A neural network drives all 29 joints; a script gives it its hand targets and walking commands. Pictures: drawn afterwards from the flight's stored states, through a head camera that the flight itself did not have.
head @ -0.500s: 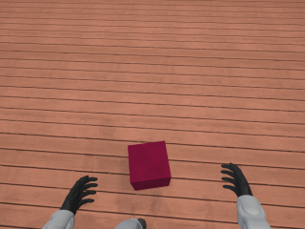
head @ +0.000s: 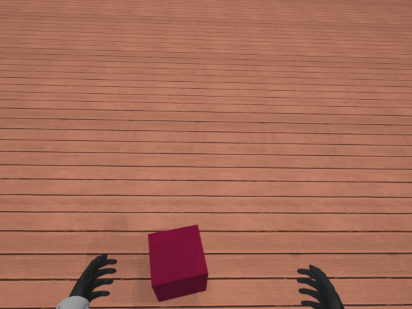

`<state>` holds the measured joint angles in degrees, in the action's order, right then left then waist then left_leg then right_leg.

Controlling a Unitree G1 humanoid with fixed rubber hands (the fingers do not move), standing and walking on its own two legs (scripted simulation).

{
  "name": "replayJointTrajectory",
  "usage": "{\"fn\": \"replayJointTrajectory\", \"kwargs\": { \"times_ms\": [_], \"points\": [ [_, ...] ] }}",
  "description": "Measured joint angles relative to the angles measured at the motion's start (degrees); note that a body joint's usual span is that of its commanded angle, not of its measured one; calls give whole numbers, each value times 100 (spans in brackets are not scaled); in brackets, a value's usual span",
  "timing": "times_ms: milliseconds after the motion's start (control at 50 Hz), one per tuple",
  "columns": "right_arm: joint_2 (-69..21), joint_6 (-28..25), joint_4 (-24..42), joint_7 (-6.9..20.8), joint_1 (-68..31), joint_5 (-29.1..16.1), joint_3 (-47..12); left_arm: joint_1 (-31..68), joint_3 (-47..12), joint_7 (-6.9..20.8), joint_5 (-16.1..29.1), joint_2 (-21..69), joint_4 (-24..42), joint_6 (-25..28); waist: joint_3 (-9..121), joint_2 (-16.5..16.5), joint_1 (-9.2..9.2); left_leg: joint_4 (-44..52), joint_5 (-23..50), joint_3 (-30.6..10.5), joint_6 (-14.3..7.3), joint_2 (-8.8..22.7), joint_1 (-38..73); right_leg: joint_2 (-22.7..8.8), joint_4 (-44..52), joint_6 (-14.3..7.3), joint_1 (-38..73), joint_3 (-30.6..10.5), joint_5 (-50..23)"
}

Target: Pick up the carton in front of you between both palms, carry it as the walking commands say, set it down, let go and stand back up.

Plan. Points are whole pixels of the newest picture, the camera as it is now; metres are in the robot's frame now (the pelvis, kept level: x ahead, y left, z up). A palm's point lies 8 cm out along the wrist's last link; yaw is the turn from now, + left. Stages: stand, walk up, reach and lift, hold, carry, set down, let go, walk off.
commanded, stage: let go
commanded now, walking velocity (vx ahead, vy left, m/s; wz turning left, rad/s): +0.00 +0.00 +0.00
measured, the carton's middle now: (178, 263) +0.42 +0.11 -0.65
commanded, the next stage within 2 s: stand in 0.14 s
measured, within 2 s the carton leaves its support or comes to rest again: neither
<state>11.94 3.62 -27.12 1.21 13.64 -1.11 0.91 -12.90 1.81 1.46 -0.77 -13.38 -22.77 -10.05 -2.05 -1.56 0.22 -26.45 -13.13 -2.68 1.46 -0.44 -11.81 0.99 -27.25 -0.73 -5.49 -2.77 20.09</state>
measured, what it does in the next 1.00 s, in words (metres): stands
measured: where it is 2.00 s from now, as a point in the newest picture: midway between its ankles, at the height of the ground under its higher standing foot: outside the picture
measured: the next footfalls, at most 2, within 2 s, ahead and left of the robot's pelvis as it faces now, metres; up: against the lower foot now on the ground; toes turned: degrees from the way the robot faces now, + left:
none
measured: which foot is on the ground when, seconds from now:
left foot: down 0.00-1.00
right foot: down 0.00-1.00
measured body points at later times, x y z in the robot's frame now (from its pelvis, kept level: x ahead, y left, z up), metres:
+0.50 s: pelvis +0.00 +0.04 +0.00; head +0.00 +0.07 +0.44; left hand +0.13 +0.31 -0.12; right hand +0.12 -0.26 -0.08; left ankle +0.01 +0.14 -0.74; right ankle -0.06 -0.11 -0.74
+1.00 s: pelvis -0.01 +0.04 +0.00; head -0.01 +0.07 +0.45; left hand +0.09 +0.33 -0.13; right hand +0.10 -0.25 -0.10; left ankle +0.01 +0.14 -0.74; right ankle -0.06 -0.11 -0.74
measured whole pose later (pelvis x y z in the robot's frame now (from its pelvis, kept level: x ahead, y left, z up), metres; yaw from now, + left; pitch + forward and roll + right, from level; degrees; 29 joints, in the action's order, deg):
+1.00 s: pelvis -0.01 +0.04 +0.00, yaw +0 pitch -3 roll -1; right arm 16.3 -0.5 -49.2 -1.3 10.0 1.1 3.2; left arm -15.2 2.1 -2.4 -0.8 -19.0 -45.3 0.6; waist -2.2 -2.4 -0.6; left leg -29.8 -14.0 -1.4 -1.9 -2.0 -13.3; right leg -0.7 -25.8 2.5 -4.9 -3.8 18.5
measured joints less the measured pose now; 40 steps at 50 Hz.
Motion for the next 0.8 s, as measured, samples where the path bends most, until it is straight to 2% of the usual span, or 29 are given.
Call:
{"fn": "replayJointTrajectory", "kwargs": {
  "times_ms": [140, 240, 340, 800],
  "points": [
    [-53, 165, 34, 42, -101, 78, 72, -47, -32, -26, 6, -12, 138, -233, -174, -2, 22, -69, 14, 3, -82, -73, 78, -72, 10, 74, 124, 5, -37],
    [111, -140, -789, -92, -212, 293, 206, 31, 102, -112, 5, -179, -680, 479, 25, -69, -9, -435, -149, 9, -138, -47, -238, -35, -134, 134, -91, 0, 13],
    [314, -324, -1193, -149, -164, 309, 390, -54, 228, -150, -39, -355, -1204, 827, 90, -172, -68, -570, -248, 54, -191, -54, -322, -45, -173, 182, -143, -44, 47],
    [345, -424, -1949, -259, -325, 252, 265, -196, 81, -368, -29, -508, -2003, 1045, -2, -104, -80, -469, -202, 144, -338, -150, -204, -162, 57, 325, 22, -118, -65]
  ]
}}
